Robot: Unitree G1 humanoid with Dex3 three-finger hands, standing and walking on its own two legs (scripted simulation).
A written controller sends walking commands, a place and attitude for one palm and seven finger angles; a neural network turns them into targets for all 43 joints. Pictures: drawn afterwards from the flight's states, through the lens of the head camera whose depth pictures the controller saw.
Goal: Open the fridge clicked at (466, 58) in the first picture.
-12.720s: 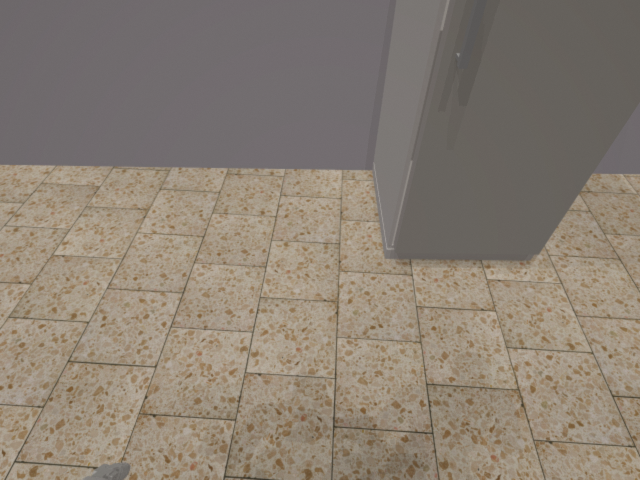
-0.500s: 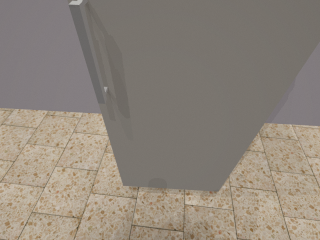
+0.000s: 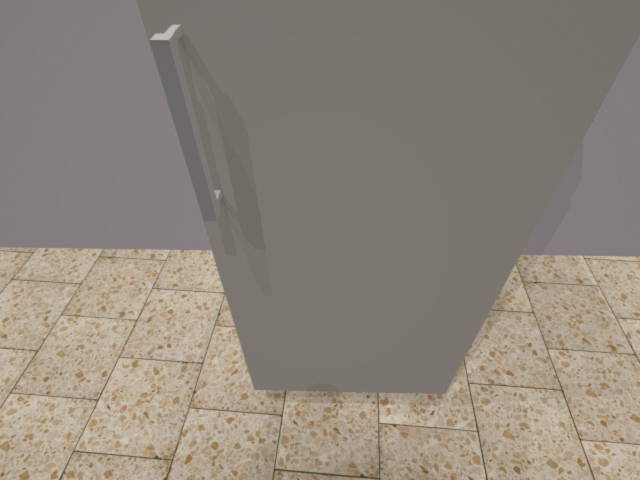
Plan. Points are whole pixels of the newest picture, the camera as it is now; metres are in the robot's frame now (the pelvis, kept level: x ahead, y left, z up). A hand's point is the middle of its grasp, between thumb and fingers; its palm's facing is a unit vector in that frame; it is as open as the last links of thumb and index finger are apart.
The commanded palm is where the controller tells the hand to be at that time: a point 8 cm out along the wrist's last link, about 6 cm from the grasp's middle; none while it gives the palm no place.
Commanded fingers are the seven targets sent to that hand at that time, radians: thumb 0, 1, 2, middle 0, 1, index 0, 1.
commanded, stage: come to a stop and stand still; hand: left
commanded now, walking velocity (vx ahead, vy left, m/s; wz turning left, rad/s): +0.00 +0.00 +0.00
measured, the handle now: (195, 135) +0.49 +0.20 +0.21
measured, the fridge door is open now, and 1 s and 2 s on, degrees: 0 0 0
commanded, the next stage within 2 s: look again from close up in 0.30 s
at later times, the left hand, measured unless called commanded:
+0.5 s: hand out of the picture +0.00 +0.18 -0.17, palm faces +0.01 -0.99 -0.17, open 7.4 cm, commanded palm none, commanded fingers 0.00 0.90 0.90 -0.20 -0.30 -0.20 -0.30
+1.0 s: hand out of the picture +0.03 +0.20 -0.17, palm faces +0.00 -0.98 -0.20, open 7.4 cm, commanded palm none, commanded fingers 0.00 0.90 0.90 -0.20 -0.30 -0.20 -0.30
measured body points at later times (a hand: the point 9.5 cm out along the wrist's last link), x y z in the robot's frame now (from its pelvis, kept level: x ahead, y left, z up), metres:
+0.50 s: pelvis +0.01 +0.02 +0.00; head +0.02 +0.02 +0.45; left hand +0.00 +0.23 -0.16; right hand +0.00 -0.19 -0.16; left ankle +0.00 +0.11 -0.74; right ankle -0.03 -0.08 -0.74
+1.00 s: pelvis +0.02 +0.03 +0.00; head +0.04 +0.03 +0.45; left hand +0.03 +0.25 -0.15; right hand +0.04 -0.20 -0.15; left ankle +0.00 +0.11 -0.74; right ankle -0.03 -0.08 -0.74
